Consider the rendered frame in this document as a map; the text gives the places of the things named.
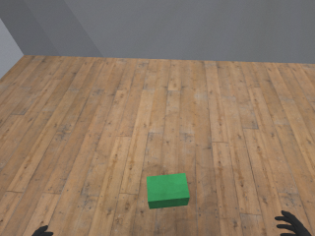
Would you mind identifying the right robot hand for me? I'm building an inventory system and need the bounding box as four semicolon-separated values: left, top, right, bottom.
275;210;312;236

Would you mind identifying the left robot hand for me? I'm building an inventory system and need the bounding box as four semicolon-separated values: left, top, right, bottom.
32;225;54;236

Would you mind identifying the carton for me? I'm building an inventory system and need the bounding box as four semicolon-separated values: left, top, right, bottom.
147;173;190;209

